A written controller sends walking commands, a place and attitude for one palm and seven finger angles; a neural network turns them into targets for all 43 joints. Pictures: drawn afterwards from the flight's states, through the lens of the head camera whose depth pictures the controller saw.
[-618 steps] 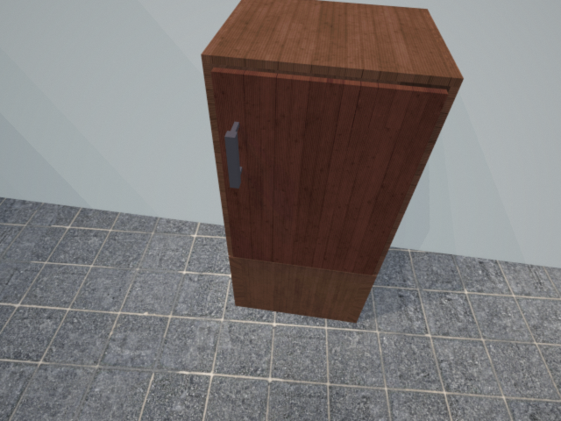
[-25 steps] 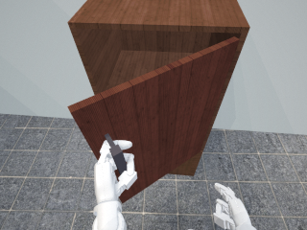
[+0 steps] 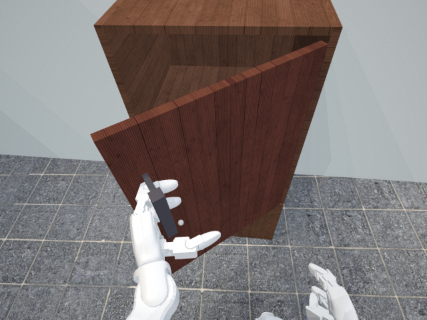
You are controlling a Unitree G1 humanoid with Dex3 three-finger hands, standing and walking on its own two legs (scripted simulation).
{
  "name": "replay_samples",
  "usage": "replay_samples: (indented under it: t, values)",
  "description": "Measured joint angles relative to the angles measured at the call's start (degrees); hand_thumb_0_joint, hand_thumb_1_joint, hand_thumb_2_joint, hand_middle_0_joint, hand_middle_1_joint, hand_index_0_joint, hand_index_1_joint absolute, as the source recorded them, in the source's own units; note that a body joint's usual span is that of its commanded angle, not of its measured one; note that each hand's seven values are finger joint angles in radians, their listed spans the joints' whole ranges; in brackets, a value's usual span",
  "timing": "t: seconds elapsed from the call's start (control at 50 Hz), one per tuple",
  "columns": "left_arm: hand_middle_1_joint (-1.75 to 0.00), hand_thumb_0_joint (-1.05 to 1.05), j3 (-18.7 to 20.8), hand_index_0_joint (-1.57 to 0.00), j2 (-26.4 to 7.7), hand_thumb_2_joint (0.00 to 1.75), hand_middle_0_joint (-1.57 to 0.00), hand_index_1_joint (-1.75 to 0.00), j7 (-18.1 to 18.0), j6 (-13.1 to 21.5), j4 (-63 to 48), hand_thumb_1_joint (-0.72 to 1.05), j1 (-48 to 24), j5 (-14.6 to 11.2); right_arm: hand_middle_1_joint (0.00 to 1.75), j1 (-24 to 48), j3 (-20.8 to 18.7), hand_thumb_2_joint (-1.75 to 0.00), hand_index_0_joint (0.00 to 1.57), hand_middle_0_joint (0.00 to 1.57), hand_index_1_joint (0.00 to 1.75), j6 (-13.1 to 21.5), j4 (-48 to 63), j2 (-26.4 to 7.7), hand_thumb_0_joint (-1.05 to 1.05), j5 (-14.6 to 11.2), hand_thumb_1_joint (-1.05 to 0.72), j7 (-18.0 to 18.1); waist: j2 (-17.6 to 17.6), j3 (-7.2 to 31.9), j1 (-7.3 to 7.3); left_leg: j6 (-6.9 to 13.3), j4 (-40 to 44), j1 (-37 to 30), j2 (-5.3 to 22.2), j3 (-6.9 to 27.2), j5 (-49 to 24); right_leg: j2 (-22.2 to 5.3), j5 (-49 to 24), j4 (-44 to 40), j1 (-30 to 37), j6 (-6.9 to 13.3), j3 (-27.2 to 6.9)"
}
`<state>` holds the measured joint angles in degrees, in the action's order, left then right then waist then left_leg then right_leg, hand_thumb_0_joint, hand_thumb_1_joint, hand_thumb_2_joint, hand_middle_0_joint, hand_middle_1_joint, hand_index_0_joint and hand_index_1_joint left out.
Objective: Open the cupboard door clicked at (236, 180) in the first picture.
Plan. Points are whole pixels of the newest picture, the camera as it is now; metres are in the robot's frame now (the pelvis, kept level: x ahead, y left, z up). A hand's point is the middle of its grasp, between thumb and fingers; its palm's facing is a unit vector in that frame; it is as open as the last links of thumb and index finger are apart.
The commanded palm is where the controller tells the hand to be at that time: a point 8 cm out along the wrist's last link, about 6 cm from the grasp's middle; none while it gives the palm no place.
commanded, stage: open thumb and fingers to let go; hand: left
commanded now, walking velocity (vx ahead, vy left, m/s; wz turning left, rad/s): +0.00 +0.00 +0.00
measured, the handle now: (159, 206) +0.30 +0.12 +0.07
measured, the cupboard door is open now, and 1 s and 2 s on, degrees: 39 41 38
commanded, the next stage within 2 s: slide the hand sideways off the handle in 0.32 s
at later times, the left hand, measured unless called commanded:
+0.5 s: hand (176, 228) +0.26 +0.08 +0.07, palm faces +0.19 -0.98 -0.06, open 14.5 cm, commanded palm +0.23 +0.11 +0.07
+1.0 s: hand (171, 248) +0.23 +0.08 +0.07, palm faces -0.17 -0.99 -0.01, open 15.9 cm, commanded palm +0.19 +0.16 +0.07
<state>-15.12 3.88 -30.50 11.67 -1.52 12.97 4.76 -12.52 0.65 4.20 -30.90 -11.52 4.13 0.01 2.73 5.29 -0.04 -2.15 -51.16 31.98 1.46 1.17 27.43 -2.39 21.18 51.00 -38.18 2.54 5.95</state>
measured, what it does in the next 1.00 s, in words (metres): stands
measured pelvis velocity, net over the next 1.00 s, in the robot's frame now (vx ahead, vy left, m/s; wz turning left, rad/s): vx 0.00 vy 0.03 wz -0.03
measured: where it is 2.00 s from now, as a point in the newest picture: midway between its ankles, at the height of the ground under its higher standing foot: outside the picture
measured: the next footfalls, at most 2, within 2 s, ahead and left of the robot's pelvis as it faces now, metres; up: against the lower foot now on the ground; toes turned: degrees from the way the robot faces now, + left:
none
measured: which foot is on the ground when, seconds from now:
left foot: down 0.00-1.00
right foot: down 0.00-1.00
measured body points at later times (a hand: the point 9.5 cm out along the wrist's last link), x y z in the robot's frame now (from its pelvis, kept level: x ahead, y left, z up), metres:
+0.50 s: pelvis -0.01 +0.02 +0.00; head +0.02 +0.00 +0.45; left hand +0.25 +0.13 +0.07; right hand +0.18 -0.19 -0.09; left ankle -0.02 +0.15 -0.69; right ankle +0.05 -0.09 -0.69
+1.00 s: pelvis +0.00 +0.03 -0.01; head +0.04 +0.02 +0.44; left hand +0.23 +0.14 +0.07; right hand +0.17 -0.18 -0.08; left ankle -0.02 +0.15 -0.69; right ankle +0.05 -0.09 -0.69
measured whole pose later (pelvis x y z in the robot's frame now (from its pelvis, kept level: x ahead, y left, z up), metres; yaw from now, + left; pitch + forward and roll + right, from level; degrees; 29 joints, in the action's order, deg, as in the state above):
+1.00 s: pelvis +0.00 +0.03 -0.01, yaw -2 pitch +8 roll +0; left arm -14.8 -4.6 -2.4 11.1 -12.3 20.8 -0.3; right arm -15.4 3.2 6.0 -23.9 -11.8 0.9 0.2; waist 1.2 4.5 0.2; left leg 0.5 -54.4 33.3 0.3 -1.8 29.4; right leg -3.2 21.3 53.1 -40.0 -0.1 2.7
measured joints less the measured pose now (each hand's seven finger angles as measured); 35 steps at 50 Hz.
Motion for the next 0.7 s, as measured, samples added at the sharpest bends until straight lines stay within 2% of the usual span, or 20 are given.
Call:
replay_samples:
  t: [0.16,0.44,0.46,0.48,0.52,0.56,0.6,0.64,0.7]
  values:
    - [-1.03,0.0,-0.6,-0.36,0.1,0.33,-0.36,-1.03,-0.8,0.2,1.8,-0.44,-2.1,0.1,0.3,0.6,0.2,-0.9,0.2,0.2,0.3,0.4,-0.1,0.3,0.01,-0.1,-0.9,-0.1,-0.1,-0.1,-0.17,0.3,-0.5,0.6,-0.3,-0.2,-0.3,-0.3,-0.5,0.1,-0.4,-0.3,-0.3]
    - [-0.67,-0.01,-2.2,-0.46,-0.1,0.3,-0.51,-0.74,-0.9,-0.9,3.3,-0.5,-4.6,0.6,0.3,1.9,0.8,-0.9,0.2,0.21,0.3,-0.3,-0.2,0.6,0.01,-0.3,-0.9,-0.3,-0.4,-0.4,-0.84,1.1,-1.5,1.3,-1.0,-0.3,-0.4,-0.9,-1.1,0.3,-0.7,-1.1,-0.5]
    - [-0.66,-0.01,-1.9,-0.45,-0.3,0.3,-0.51,-0.73,0.1,-0.7,3.3,-0.5,-4.6,1.1,0.3,2.0,1.0,-0.9,0.2,0.21,0.3,-0.1,-0.3,0.5,0.01,-0.3,-0.9,-0.3,-0.5,-0.6,-0.81,1.2,-1.6,1.3,-1.1,-0.3,-0.4,-1.1,-1.1,0.4,-0.7,-1.2,-0.5]
    - [-0.64,-0.01,-1.5,-0.43,-0.9,0.3,-0.5,-0.71,2.8,-0.1,3.2,-0.5,-4.5,1.4,0.3,1.7,1.1,-0.9,0.2,0.21,0.3,0.2,-0.1,0.4,0.01,-0.5,-0.9,-0.3,-0.6,-0.8,-0.9,1.4,-1.7,1.4,-1.3,-0.3,-0.4,-1.2,-1.1,0.6,-0.7,-1.2,-0.5]
    - [-0.58,-0.01,-0.6,-0.38,-3.6,0.3,-0.45,-0.65,10.8,1.1,2.8,-0.5,-4.3,0.9,0.3,0.8,1.3,-0.9,0.2,0.21,0.3,0.8,0.5,0.0,0.01,-1.0,-0.9,0.1,-0.8,-1.0,-1.36,1.6,-2.0,1.6,-1.5,-0.2,-0.4,-1.5,-1.1,0.8,-0.9,-1.3,-0.5]
    - [-0.52,-0.01,0.0,-0.31,-6.8,0.3,-0.39,-0.58,19.5,2.0,2.1,-0.5,-4.2,-1.2,0.3,-0.1,1.6,-0.9,0.2,0.21,0.3,1.5,1.1,-0.7,0.01,-1.9,-0.9,0.5,-0.7,-1.3,-1.55,1.8,-2.3,1.5,-1.7,-0.2,-0.4,-1.6,-1.1,0.9,-0.6,-1.5,-0.5]
    - [-0.46,-0.01,0.2,-0.26,-9.0,0.3,-0.33,-0.51,26.2,1.8,1.3,-0.5,-4.0,-4.6,0.3,-0.8,1.9,-0.9,0.2,0.21,0.3,2.4,1.6,-1.3,0.01,-2.9,-0.9,1.0,-0.2,-1.7,-1.36,2.0,-2.4,1.1,-1.7,-0.2,-0.3,-1.7,-1.2,0.7,-0.1,-1.7,-0.5]
    - [-0.41,-0.01,0.3,-0.22,-9.4,0.3,-0.28,-0.45,29.5,1.1,0.2,-0.5,-3.3,-7.2,0.3,-1.3,2.1,-0.9,0.2,0.21,0.3,3.3,2.2,-1.6,0.01,-3.7,-0.9,1.2,0.0,-1.9,-1.0,2.2,-2.2,0.8,-1.8,-0.6,-0.3,-1.7,-1.4,0.4,0.1,-2.0,-0.9]
    - [-0.37,-0.01,0.1,-0.21,-8.1,0.3,-0.23,-0.41,29.7,0.2,-1.7,-0.5,-1.4,-7.9,0.3,-1.9,2.0,-0.9,0.2,0.21,0.3,4.4,3.4,-1.6,0.01,-4.0,-0.9,1.0,-0.1,-1.9,-0.45,2.5,-1.9,0.6,-2.0,-1.4,-0.3,-1.8,-1.6,0.3,0.0,-2.4,-1.7]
